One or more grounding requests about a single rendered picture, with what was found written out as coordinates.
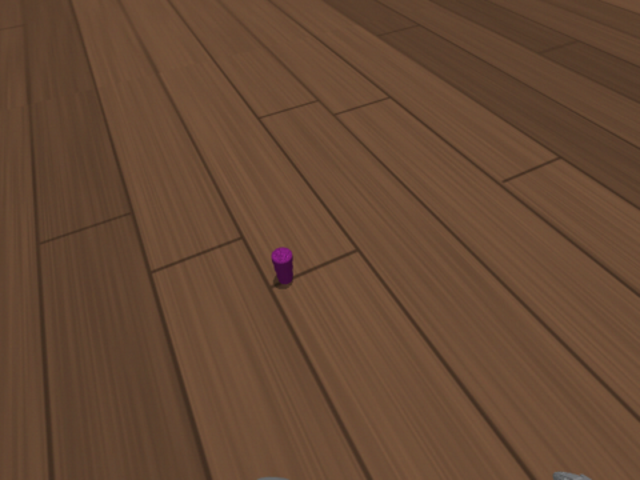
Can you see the cup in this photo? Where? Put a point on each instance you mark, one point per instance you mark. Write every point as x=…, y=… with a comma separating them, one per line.
x=282, y=259

